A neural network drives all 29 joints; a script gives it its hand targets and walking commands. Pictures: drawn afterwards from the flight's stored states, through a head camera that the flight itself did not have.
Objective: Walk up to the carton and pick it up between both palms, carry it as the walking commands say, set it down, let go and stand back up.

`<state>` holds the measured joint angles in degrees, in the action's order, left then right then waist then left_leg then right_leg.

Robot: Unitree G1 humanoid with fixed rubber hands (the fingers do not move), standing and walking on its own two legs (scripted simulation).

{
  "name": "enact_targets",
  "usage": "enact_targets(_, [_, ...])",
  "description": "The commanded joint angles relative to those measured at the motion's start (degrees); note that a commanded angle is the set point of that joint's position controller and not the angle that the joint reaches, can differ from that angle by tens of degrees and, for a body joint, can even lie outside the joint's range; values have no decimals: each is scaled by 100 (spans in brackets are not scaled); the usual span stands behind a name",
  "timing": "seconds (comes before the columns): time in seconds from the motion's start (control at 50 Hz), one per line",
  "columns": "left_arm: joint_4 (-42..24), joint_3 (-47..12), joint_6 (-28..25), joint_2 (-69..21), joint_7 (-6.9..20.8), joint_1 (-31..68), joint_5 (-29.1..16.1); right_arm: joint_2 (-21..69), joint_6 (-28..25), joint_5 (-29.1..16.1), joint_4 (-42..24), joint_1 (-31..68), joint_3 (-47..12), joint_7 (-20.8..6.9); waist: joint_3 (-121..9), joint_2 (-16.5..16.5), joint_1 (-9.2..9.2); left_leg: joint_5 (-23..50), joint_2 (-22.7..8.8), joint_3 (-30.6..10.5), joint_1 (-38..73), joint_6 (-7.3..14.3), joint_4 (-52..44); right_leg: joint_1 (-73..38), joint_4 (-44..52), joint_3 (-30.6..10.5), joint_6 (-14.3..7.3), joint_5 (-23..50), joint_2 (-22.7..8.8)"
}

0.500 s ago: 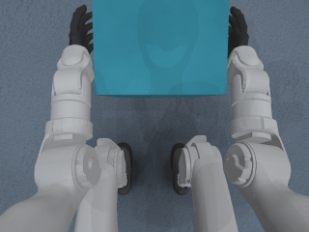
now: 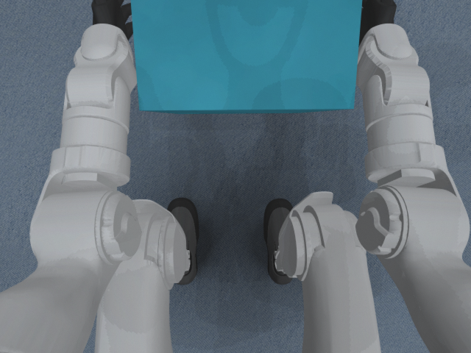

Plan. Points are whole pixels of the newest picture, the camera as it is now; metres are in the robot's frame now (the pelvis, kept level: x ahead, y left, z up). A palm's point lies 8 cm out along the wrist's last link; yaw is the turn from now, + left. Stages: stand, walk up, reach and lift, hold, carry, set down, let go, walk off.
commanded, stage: set down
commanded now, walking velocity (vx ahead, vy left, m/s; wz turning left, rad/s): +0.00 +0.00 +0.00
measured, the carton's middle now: (241, 28) +0.56 -0.03 -0.21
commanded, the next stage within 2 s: none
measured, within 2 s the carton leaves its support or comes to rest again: rests again in 0.64 s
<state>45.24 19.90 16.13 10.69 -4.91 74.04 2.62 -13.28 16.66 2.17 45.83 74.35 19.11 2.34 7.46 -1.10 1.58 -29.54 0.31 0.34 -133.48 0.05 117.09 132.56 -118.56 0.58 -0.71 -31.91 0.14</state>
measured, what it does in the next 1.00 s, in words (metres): stands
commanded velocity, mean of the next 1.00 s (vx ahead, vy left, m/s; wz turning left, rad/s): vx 0.00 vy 0.00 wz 0.00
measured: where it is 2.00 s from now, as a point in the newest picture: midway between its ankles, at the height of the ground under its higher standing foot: (232, 254)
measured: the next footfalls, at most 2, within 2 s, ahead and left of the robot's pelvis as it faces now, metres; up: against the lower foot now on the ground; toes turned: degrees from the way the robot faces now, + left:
none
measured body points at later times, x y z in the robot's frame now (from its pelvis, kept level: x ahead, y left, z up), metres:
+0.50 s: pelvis +0.00 +0.00 -0.03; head +0.36 -0.02 +0.24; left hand +0.56 +0.14 -0.19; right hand +0.54 -0.20 -0.19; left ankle +0.11 +0.12 -0.36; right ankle +0.10 -0.11 -0.36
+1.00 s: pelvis -0.01 +0.00 -0.04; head +0.36 -0.01 +0.22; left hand +0.56 +0.15 -0.20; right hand +0.55 -0.19 -0.20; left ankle +0.11 +0.12 -0.36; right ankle +0.10 -0.11 -0.36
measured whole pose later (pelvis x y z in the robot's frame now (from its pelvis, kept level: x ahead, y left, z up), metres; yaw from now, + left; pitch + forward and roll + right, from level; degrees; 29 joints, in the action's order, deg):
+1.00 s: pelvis -0.01 +0.00 -0.04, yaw +0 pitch +38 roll +0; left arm 58.3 12.8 11.9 16.8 -6.0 82.7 -5.4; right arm -18.4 12.9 -4.0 56.6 81.9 12.7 1.8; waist 18.7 -1.9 2.1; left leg -29.8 1.3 0.3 -133.5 -0.1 125.6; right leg 132.1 -127.3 0.4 -0.5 -32.8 -0.1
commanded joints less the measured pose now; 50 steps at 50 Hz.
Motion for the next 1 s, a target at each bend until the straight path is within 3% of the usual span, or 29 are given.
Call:
enact_targets(0.0, [-543,-2611,-250,-4953,1437,3720,-810,4967,-236,-854,-594,3542,-2564,-1577,-7120,-5,147,1818,627,334,3916,-4,-453,-3557,789,262,104,2083,518])
enact_targets(0.22, [-382,-2818,-401,-5042,1299,3784,-1254,4807,-421,-1209,-896,3950,-2869,-1502,-7547,124,251,2286,649,340,4138,0,-34,-3849,411,306,125,2586,484])
enact_targets(0.52, [71,-2426,-520,-4692,1354,3978,-1118,4632,-515,-1167,-369,4024,-2590,-1500,-6292,105,150,1535,608,332,3533,61,31,-3461,373,211,83,1888,454])
enact_targets(0.68, [156,-2480,-566,-4649,1359,4115,-1270,4491,-588,-1296,-422,4258,-2676,-1465,-6405,108,194,1563,576,333,3639,61,151,-3627,269,222,80,1923,424])
enact_targets(0.88, [246,-2533,-611,-4640,1377,4170,-1327,4432,-600,-1195,-25,3963,-2453,-1529,-5825,-126,357,1476,577,268,3557,34,187,-3233,200,215,24,1765,402])
enact_targets(0.98, [410,-2427,-595,-4603,1391,4099,-1258,4404,-571,-1101,155,3859,-2365,-1601,-5376,-82,367,1292,583,223,3427,45,170,-2998,202,217,13,1517,384])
